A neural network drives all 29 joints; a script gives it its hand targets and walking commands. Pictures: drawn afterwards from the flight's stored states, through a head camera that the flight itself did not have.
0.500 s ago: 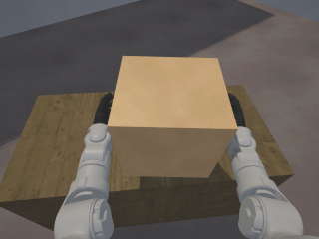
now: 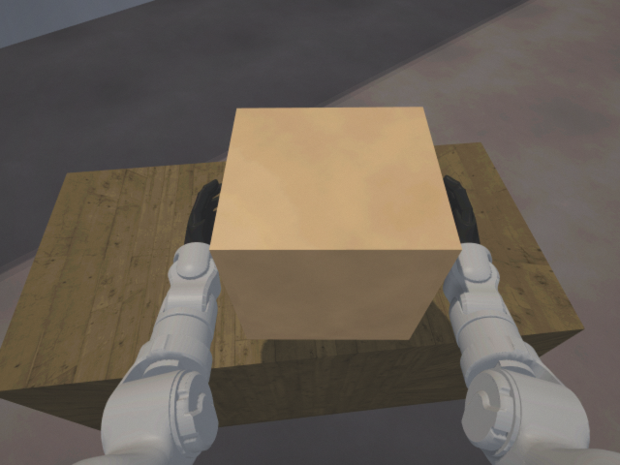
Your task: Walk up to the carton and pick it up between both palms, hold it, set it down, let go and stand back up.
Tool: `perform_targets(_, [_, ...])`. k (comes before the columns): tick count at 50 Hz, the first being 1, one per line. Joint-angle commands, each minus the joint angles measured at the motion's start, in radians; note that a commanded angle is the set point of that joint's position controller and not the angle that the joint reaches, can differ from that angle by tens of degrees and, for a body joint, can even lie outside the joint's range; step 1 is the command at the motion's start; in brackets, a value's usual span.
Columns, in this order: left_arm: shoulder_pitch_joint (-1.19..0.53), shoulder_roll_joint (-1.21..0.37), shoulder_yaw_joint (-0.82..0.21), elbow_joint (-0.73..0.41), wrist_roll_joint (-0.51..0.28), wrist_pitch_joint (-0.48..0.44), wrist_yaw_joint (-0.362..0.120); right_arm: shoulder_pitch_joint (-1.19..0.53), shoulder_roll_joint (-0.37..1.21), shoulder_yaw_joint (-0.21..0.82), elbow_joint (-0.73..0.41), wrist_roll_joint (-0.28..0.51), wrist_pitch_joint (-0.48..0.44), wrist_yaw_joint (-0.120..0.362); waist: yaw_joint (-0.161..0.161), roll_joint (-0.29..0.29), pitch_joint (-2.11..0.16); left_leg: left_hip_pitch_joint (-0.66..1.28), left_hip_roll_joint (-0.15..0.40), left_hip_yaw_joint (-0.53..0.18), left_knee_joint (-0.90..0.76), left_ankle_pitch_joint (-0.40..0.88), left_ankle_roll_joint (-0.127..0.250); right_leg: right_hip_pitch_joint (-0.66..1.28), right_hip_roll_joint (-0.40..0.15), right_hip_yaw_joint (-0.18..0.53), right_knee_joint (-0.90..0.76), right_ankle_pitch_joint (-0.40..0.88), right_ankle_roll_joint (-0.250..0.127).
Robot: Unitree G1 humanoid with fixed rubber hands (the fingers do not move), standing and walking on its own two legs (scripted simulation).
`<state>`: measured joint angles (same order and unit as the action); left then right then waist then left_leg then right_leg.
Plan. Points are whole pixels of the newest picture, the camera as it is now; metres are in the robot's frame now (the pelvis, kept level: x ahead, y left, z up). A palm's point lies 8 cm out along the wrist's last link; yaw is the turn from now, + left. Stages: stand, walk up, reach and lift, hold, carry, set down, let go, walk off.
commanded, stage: set down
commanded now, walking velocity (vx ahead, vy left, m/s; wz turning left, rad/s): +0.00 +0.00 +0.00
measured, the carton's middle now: (328, 231) +0.44 +0.01 +0.01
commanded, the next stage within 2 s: none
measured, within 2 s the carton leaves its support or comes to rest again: rests again in 0.80 s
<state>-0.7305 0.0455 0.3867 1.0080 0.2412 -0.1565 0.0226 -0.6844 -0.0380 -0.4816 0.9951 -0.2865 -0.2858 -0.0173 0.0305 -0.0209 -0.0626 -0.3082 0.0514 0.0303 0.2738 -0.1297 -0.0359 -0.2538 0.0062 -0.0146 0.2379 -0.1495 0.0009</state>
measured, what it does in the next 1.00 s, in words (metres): stands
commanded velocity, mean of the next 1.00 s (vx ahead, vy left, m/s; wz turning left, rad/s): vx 0.00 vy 0.00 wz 0.00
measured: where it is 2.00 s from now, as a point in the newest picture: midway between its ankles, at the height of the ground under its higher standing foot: outside the picture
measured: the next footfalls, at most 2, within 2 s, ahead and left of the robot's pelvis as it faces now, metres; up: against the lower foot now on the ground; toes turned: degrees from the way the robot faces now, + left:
none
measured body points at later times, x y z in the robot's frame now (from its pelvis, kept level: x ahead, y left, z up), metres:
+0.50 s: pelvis +0.00 +0.00 -0.01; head +0.09 +0.01 +0.43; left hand +0.42 +0.18 +0.01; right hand +0.42 -0.18 +0.02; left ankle -0.01 +0.14 -0.75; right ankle -0.03 -0.12 -0.75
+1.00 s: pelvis -0.01 +0.00 -0.02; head +0.12 -0.01 +0.41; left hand +0.43 +0.18 -0.03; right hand +0.43 -0.18 -0.02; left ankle -0.01 +0.14 -0.75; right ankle -0.03 -0.12 -0.75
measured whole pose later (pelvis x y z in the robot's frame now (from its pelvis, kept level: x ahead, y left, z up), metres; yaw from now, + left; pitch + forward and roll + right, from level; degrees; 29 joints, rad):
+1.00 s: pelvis -0.01 +0.00 -0.02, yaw -1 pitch +26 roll -1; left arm -0.91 0.12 0.38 1.44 0.12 -0.51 0.08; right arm -0.86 -0.12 -0.57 1.29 -0.36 -0.50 -0.01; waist 0.02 0.03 -0.19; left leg -0.73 0.05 0.03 0.42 -0.14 -0.03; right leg -0.69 0.00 -0.01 0.40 -0.17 0.01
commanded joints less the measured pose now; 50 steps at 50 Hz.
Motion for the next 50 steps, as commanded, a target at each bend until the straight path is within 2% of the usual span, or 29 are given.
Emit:
perform_targets(1, [-0.645, -0.501, -0.241, -0.101, 0.019, -0.09, -0.085, -0.621, 0.497, 0.272, -0.08, -0.083, -0.086, 0.138, 0.002, 0.007, -0.621, 0.237, -0.034, 0.095, 0.063, 0.422, -0.025, 0.225, 0.01, -0.084, 0.068, 0.473, 0.038])
perform_targets(2, [-0.656, -0.499, -0.24, -0.101, 0.025, -0.099, -0.086, -0.621, 0.505, 0.274, -0.073, -0.081, -0.09, 0.137, 0.006, 0.007, -0.624, 0.23, -0.035, 0.093, 0.07, 0.437, -0.026, 0.243, 0.006, -0.076, 0.076, 0.507, 0.044])
perform_targets(3, [-0.666, -0.507, -0.244, -0.086, 0.022, -0.101, -0.088, -0.618, 0.5, 0.266, -0.054, -0.087, -0.09, 0.136, -0.01, 0.023, -0.629, 0.237, -0.035, 0.091, 0.073, 0.438, -0.031, 0.225, 0.008, -0.081, 0.078, 0.509, 0.041])
perform_targets(4, [-0.673, -0.508, -0.242, -0.082, 0.018, -0.109, -0.089, -0.619, 0.503, 0.258, -0.056, -0.093, -0.092, 0.138, -0.004, 0.018, -0.64, 0.236, -0.034, 0.091, 0.073, 0.42, -0.029, 0.21, 0.009, -0.084, 0.076, 0.488, 0.038])
perform_targets(9, [-0.688, -0.501, -0.233, -0.045, 0.022, -0.149, -0.089, -0.63, 0.513, 0.247, -0.041, -0.115, -0.114, 0.132, -0.005, -0.002, -0.695, 0.195, -0.036, 0.093, 0.086, 0.437, -0.022, 0.223, 0.004, -0.076, 0.102, 0.556, 0.051])
perform_targets(10, [-0.693, -0.5, -0.241, -0.036, 0.018, -0.159, -0.087, -0.635, 0.51, 0.243, -0.041, -0.117, -0.122, 0.132, -0.011, 0.008, -0.706, 0.19, -0.037, 0.089, 0.092, 0.444, -0.025, 0.22, 0.004, -0.077, 0.108, 0.564, 0.048])
perform_targets(11, [-0.681, -0.503, -0.237, -0.014, 0.017, -0.163, -0.086, -0.635, 0.502, 0.247, -0.02, -0.121, -0.128, 0.134, -0.016, -0.005, -0.701, 0.191, -0.033, 0.084, 0.094, 0.454, -0.027, 0.207, 0.004, -0.079, 0.109, 0.576, 0.05])
perform_targets(14, [-0.694, -0.498, -0.24, 0.007, 0.011, -0.188, -0.085, -0.628, 0.501, 0.239, 0.013, -0.116, -0.141, 0.136, -0.008, 0.025, -0.722, 0.182, -0.027, 0.079, 0.107, 0.461, -0.027, 0.178, 0.002, -0.078, 0.115, 0.54, 0.032])
perform_targets(17, [-0.708, -0.481, -0.207, 0.038, 0.029, -0.203, -0.082, -0.627, 0.494, 0.209, 0.056, -0.137, -0.141, 0.147, -0.013, 0.025, -0.704, 0.163, -0.027, 0.087, 0.1, 0.416, -0.028, 0.135, 0.003, -0.074, 0.102, 0.48, 0.031])
perform_targets(22, [-0.721, -0.475, -0.201, 0.096, 0.021, -0.236, -0.077, -0.648, 0.476, 0.182, 0.074, -0.154, -0.155, 0.155, -0.008, 0.024, -0.763, 0.141, -0.023, 0.085, 0.12, 0.426, -0.026, 0.081, 0.004, -0.084, 0.121, 0.482, 0.034])
perform_targets(26, [-0.726, -0.464, -0.195, 0.133, 0.019, -0.272, -0.076, -0.661, 0.479, 0.2, 0.097, -0.147, -0.172, 0.16, 0.001, 0.015, -0.792, 0.09, -0.021, 0.086, 0.135, 0.438, -0.02, 0.093, -0.001, -0.07, 0.147, 0.541, 0.039])
perform_targets(30, [-0.747, -0.454, -0.189, 0.157, 0.009, -0.3, -0.079, -0.651, 0.481, 0.179, 0.138, -0.162, -0.176, 0.161, -0.01, 0.012, -0.787, 0.059, -0.024, 0.08, 0.142, 0.412, -0.015, 0.08, -0.006, -0.07, 0.168, 0.542, 0.039])
perform_targets(31, [-0.748, -0.449, -0.194, 0.171, 0.012, -0.304, -0.08, -0.651, 0.477, 0.179, 0.149, -0.162, -0.182, 0.161, -0.012, 0.024, -0.801, 0.063, -0.025, 0.081, 0.15, 0.433, -0.016, 0.066, -0.005, -0.07, 0.171, 0.56, 0.04])
perform_targets(32, [-0.748, -0.45, -0.191, 0.166, 0.004, -0.313, -0.08, -0.652, 0.477, 0.182, 0.155, -0.164, -0.19, 0.159, -0.011, 0.011, -0.814, 0.066, -0.021, 0.078, 0.16, 0.446, -0.016, 0.061, -0.003, -0.075, 0.176, 0.571, 0.04])
perform_targets(35, [-0.742, -0.46, -0.206, 0.196, -0.001, -0.336, -0.072, -0.66, 0.465, 0.172, 0.191, -0.169, -0.213, 0.164, -0.018, 0.029, -0.845, 0.094, -0.015, 0.074, 0.18, 0.48, -0.029, -0.02, 0.001, -0.083, 0.179, 0.542, 0.03])
perform_targets(37, [-0.754, -0.452, -0.202, 0.209, -0.005, -0.355, -0.072, -0.666, 0.468, 0.167, 0.186, -0.183, -0.228, 0.163, -0.009, 0.013, -0.883, 0.04, -0.019, 0.083, 0.188, 0.468, -0.024, -0.016, 0.006, -0.08, 0.188, 0.554, 0.036])
perform_targets(40, [-0.757, -0.459, -0.219, 0.247, -0.008, -0.38, -0.066, -0.675, 0.458, 0.168, 0.213, -0.186, -0.245, 0.167, -0.012, 0.038, -0.902, 0.033, -0.011, 0.078, 0.208, 0.474, -0.032, -0.055, 0.008, -0.081, 0.204, 0.541, 0.027])
perform_targets(41, [-0.75, -0.45, -0.21, 0.257, -0.005, -0.383, -0.068, -0.663, 0.446, 0.151, 0.25, -0.191, -0.244, 0.167, -0.021, 0.041, -0.885, 0.035, -0.011, 0.078, 0.213, 0.488, -0.031, -0.07, 0.01, -0.086, 0.2, 0.547, 0.026])
perform_targets(42, [-0.751, -0.442, -0.199, 0.277, -0.003, -0.385, -0.073, -0.674, 0.452, 0.153, 0.251, -0.198, -0.247, 0.167, -0.02, 0.016, -0.887, 0.013, -0.016, 0.08, 0.217, 0.465, -0.023, -0.06, 0.012, -0.082, 0.206, 0.54, 0.031])
perform_targets(45, [-0.759, -0.414, -0.187, 0.309, -0.015, -0.393, -0.078, -0.676, 0.44, 0.148, 0.289, -0.198, -0.245, 0.166, -0.021, -0.008, -0.845, -0.052, -0.023, 0.083, 0.199, 0.378, -0.013, -0.047, 0.002, -0.076, 0.222, 0.526, 0.036])
perform_targets(50, [-0.761, -0.378, -0.166, 0.353, -0.016, -0.406, -0.087, -0.677, 0.425, 0.132, 0.33, -0.201, -0.25, 0.163, -0.021, -0.009, -0.842, -0.099, -0.026, 0.087, 0.205, 0.342, -0.007, -0.035, -0.002, -0.071, 0.237, 0.528, 0.039])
